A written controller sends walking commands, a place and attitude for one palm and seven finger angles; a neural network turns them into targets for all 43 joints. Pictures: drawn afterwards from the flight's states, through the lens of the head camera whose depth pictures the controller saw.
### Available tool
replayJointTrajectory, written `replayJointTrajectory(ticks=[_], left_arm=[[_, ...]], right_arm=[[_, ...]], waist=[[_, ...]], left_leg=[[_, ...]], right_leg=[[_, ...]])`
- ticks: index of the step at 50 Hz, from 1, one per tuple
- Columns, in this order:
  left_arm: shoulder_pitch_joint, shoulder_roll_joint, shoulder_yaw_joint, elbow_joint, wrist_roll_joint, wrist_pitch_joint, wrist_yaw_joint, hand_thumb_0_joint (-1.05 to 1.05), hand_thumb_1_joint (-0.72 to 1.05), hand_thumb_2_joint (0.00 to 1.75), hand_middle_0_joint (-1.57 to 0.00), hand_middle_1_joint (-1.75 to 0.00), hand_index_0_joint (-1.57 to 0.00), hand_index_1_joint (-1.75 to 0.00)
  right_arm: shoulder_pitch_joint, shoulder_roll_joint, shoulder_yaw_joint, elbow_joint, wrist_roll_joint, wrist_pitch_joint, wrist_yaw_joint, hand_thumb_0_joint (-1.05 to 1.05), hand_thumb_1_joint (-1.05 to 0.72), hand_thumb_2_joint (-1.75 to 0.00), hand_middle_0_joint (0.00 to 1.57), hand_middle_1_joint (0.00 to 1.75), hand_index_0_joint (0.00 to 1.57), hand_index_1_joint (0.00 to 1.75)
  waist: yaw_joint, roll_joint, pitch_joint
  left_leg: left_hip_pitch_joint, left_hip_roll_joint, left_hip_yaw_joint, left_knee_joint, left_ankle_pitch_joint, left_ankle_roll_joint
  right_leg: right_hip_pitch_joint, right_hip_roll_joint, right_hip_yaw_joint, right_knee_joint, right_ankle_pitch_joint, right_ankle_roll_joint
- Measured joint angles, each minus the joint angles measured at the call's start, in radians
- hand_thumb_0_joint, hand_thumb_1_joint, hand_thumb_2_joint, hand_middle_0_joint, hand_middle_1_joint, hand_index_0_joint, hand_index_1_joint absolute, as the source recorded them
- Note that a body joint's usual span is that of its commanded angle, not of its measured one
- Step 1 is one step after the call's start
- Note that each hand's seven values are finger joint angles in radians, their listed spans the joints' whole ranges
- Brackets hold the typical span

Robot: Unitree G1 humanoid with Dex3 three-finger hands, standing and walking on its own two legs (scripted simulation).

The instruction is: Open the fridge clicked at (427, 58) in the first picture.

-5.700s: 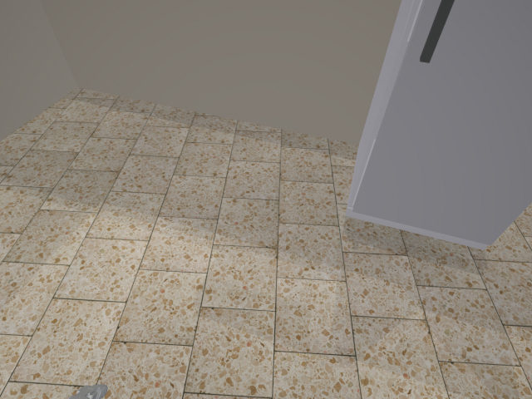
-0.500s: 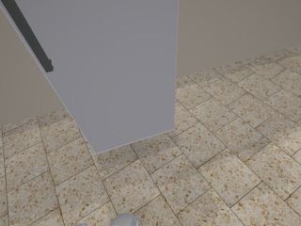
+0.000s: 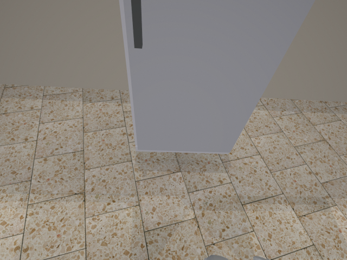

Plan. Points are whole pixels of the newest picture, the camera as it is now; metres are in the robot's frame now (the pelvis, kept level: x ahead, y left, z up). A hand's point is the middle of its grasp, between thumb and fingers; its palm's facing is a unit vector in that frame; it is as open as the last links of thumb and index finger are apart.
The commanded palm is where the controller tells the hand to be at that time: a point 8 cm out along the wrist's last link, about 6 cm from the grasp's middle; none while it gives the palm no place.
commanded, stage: take the last steps up to it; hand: left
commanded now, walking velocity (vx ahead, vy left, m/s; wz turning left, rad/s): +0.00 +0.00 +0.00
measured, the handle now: (137, 0) +0.76 +0.20 +0.21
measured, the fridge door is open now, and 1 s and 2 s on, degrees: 0 0 0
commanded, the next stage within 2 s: come to a stop and stand still in 1.02 s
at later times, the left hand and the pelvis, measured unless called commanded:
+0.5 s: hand out of the picture +0.02 +0.13 -0.16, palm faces +0.14 -0.96 -0.23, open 7.3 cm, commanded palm none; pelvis +0.06 -0.04 +0.00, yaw +5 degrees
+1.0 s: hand (101, 223) +0.22 +0.22 -0.18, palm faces +0.16 -0.97 -0.18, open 7.4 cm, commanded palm none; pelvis +0.23 +0.04 +0.00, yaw +4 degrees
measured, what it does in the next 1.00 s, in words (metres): walks ahead: right foot, then left foot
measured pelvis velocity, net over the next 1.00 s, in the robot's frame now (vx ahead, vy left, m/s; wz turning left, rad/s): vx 0.23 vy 0.04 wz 0.08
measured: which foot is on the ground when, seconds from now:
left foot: down 0.00-0.30, up 0.32-0.76, down 0.78-1.00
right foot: up 0.00-0.26, down 0.28-0.78, up 0.80-1.00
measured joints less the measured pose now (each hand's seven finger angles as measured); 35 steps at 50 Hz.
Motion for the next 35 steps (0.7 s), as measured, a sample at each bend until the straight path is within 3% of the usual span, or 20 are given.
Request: replayJointTrajectory(ticks=[8, 11, 14, 16, 18, 20, 23, 28, 35], left_arm=[[-0.042, -0.036, -0.013, -0.004, 0.005, -0.013, -0.006, 0.0, 0.91, 0.89, -0.2, -0.3, -0.19, -0.3], [-0.046, -0.056, -0.022, -0.001, 0.008, -0.024, -0.016, 0.0, 0.91, 0.89, -0.2, -0.3, -0.19, -0.3], [-0.038, -0.074, -0.028, -0.001, 0.009, -0.052, -0.023, 0.0, 0.91, 0.89, -0.2, -0.3, -0.2, -0.3], [-0.031, -0.096, -0.032, 0.005, 0.014, -0.074, -0.019, 0.0, 0.91, 0.89, -0.2, -0.3, -0.2, -0.3], [0.004, -0.115, -0.037, 0.007, 0.011, -0.091, -0.013, 0.0, 0.91, 0.89, -0.2, -0.3, -0.2, -0.3], [0.049, -0.122, -0.029, 0.02, 0.006, -0.103, 0.0, 0.0, 0.92, 0.89, -0.2, -0.3, -0.2, -0.3], [0.111, -0.128, -0.032, 0.058, 0.002, -0.111, 0.004, 0.0, 0.93, 0.89, -0.2, -0.3, -0.2, -0.3], [0.197, -0.156, -0.048, 0.12, 0.003, -0.123, 0.005, 0.0, 0.92, 0.89, -0.2, -0.3, -0.2, -0.3], [0.274, -0.182, -0.054, 0.18, 0.012, -0.122, 0.009, 0.0, 0.91, 0.89, -0.2, -0.3, -0.2, -0.3]], right_arm=[[0.078, 0.009, -0.01, 0.038, -0.01, -0.011, -0.005, 0.0, -0.91, -0.9, 0.2, 0.3, 0.2, 0.3], [0.125, -0.001, -0.015, 0.063, -0.015, -0.013, -0.004, 0.0, -0.91, -0.9, 0.2, 0.3, 0.2, 0.3], [0.178, -0.01, -0.02, 0.096, -0.012, -0.011, -0.005, 0.0, -0.91, -0.9, 0.2, 0.3, 0.2, 0.3], [0.209, -0.02, -0.024, 0.124, -0.006, -0.003, -0.005, 0.01, -0.91, -0.9, 0.2, 0.3, 0.2, 0.3], [0.233, -0.025, -0.029, 0.15, -0.012, 0.013, 0.004, 0.01, -0.91, -0.9, 0.2, 0.3, 0.2, 0.3], [0.237, -0.026, -0.035, 0.165, -0.016, 0.019, 0.014, 0.01, -0.91, -0.9, 0.2, 0.3, 0.2, 0.3], [0.221, -0.031, -0.044, 0.161, -0.018, 0.01, 0.021, 0.01, -0.91, -0.9, 0.19, 0.3, 0.2, 0.3], [0.174, -0.031, -0.047, 0.148, -0.012, 0.003, 0.024, 0.01, -0.91, -0.9, 0.19, 0.3, 0.19, 0.3], [0.057, -0.005, -0.032, 0.123, -0.005, -0.011, 0.036, 0.01, -0.91, -0.9, 0.19, 0.3, 0.19, 0.3]], waist=[[-0.04, 0.027, -0.032], [-0.06, 0.043, -0.052], [-0.068, 0.053, -0.07], [-0.066, 0.081, -0.071], [-0.056, 0.088, -0.086], [-0.043, 0.082, -0.092], [-0.046, 0.082, -0.076], [-0.042, 0.087, -0.042], [0.008, 0.064, -0.005]], left_leg=[[0.016, -0.024, -0.026, -0.048, 0.031, 0.0], [0.017, -0.027, -0.032, -0.041, 0.021, -0.009], [0.002, -0.031, -0.038, 0.017, -0.017, -0.026], [-0.041, -0.019, -0.053, 0.151, -0.135, -0.027], [-0.114, -0.013, -0.05, 0.33, -0.181, -0.028], [-0.185, 0.004, -0.036, 0.466, -0.13, -0.033], [-0.279, 0.043, -0.034, 0.567, -0.023, -0.049], [-0.376, 0.091, -0.022, 0.554, 0.07, -0.072], [-0.339, 0.091, 0.046, 0.299, 0.064, -0.047]], right_leg=[[0.082, 0.031, 0.012, -0.19, -0.028, -0.007], [0.14, 0.05, -0.003, -0.319, -0.039, -0.025], [0.236, 0.069, -0.021, -0.523, 0.039, -0.046], [0.259, 0.084, -0.044, -0.535, 0.089, -0.096], [0.289, 0.085, -0.061, -0.553, 0.07, -0.119], [0.329, 0.084, -0.059, -0.606, 0.075, -0.123], [0.391, 0.087, -0.064, -0.692, 0.102, -0.121], [0.466, 0.09, -0.086, -0.768, 0.1, -0.113], [0.527, 0.072, -0.095, -0.768, 0.026, -0.075]])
